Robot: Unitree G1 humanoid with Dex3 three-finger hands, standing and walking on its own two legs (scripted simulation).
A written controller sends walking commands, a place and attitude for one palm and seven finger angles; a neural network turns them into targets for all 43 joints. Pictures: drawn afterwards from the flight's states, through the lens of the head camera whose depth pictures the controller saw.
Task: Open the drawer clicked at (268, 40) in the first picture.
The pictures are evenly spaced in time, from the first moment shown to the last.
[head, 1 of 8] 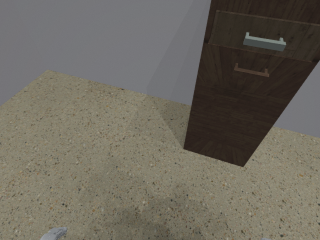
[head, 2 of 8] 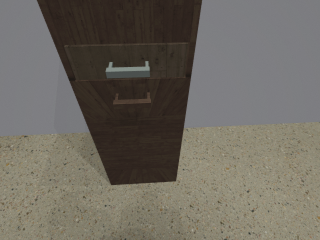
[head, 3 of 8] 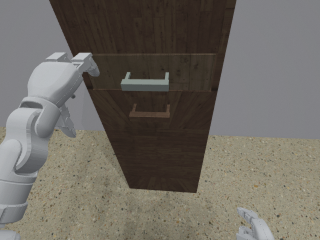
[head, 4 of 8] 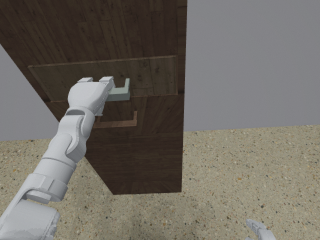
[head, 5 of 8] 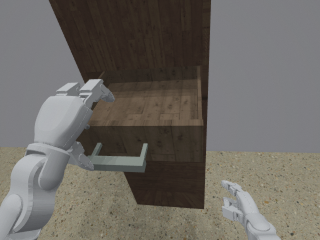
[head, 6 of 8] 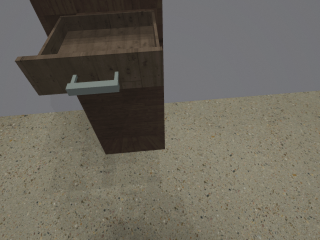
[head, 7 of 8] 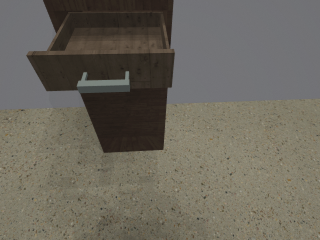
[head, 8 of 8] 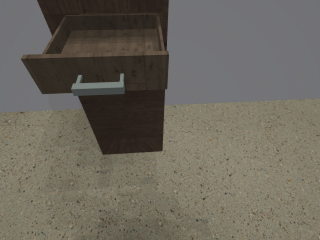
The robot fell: no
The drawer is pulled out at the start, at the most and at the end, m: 0.00 0.29 0.27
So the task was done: yes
